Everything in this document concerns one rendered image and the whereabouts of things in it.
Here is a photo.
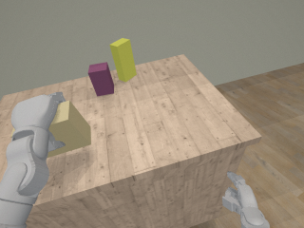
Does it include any sponge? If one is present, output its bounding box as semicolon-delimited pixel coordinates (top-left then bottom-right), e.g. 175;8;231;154
10;101;91;158

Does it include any robot right forearm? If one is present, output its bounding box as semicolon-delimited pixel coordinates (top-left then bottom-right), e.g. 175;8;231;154
240;206;270;228

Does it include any table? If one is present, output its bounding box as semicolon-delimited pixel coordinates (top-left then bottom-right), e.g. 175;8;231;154
0;54;262;228

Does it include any robot right hand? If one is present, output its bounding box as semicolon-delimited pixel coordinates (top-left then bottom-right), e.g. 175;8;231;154
222;171;258;215

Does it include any robot left forearm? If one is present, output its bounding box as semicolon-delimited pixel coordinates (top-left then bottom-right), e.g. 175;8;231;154
0;126;49;228

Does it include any robot left hand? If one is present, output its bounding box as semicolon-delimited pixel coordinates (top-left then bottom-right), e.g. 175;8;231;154
10;91;66;152

